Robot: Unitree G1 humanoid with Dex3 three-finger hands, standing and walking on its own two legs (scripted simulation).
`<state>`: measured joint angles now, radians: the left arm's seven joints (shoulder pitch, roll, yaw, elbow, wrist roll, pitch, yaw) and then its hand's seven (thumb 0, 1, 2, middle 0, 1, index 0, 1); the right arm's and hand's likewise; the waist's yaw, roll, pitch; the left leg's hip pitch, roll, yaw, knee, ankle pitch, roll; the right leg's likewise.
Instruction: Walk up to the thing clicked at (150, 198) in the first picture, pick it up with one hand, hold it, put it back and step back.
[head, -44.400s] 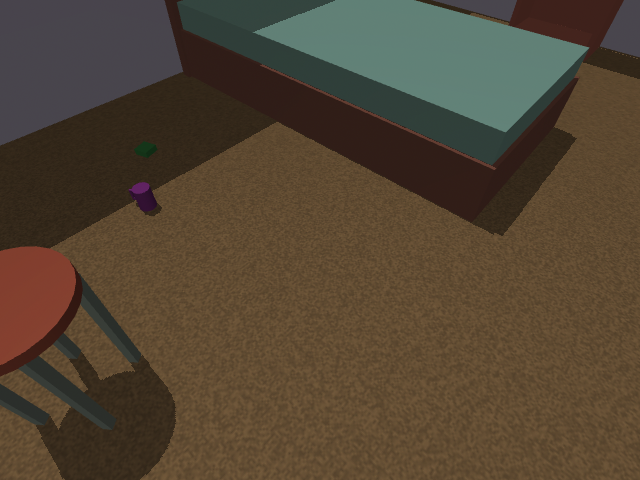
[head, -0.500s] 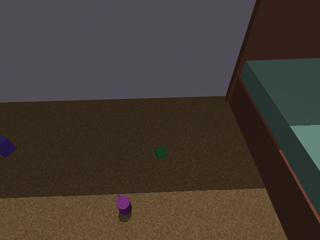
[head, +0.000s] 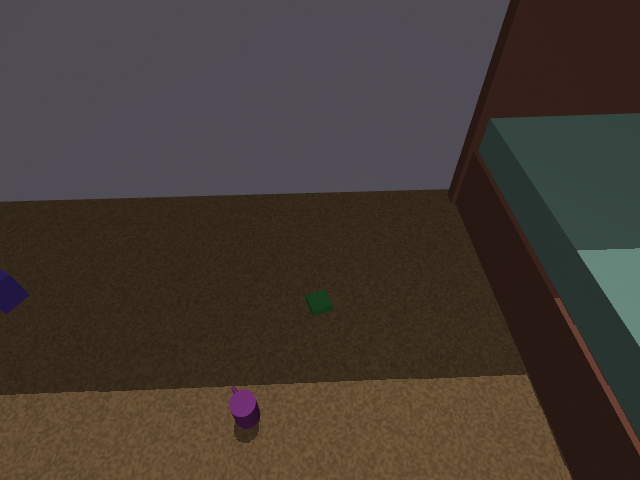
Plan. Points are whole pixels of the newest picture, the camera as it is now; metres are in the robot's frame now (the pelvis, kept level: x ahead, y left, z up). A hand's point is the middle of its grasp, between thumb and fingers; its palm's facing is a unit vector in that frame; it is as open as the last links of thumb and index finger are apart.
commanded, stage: stand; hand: left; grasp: from above
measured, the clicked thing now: (242, 404) +0.45 +0.27 -0.73
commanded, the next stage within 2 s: step back in 0.36 s
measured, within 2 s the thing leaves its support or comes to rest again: neither
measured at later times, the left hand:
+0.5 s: hand out of the picture +0.07 +0.26 -0.16, palm faces +0.01 -0.93 -0.35, open 7.4 cm
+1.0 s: hand out of the picture +0.03 +0.31 -0.18, palm faces -0.10 -0.93 -0.36, open 7.4 cm
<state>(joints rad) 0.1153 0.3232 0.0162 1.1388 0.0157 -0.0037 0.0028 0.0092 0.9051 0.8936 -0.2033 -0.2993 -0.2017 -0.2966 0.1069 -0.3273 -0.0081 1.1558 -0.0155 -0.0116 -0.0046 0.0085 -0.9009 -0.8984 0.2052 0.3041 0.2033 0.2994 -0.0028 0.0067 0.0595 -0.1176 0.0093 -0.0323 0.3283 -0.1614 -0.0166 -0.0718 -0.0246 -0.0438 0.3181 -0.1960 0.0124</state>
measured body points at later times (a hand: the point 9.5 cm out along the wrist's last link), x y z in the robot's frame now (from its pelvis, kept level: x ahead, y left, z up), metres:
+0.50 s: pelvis -0.02 +0.00 -0.01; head +0.03 +0.00 +0.44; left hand +0.07 +0.31 -0.14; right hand +0.07 -0.30 -0.14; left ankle +0.01 +0.13 -0.75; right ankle -0.01 -0.12 -0.75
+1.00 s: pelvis -0.10 +0.06 -0.02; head -0.02 +0.07 +0.42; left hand +0.03 +0.36 -0.16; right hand -0.01 -0.26 -0.13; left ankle -0.04 +0.13 -0.75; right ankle -0.14 -0.09 -0.70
